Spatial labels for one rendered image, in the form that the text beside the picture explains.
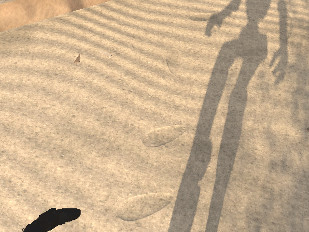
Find left robot hand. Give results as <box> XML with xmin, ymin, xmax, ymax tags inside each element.
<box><xmin>22</xmin><ymin>208</ymin><xmax>81</xmax><ymax>232</ymax></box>

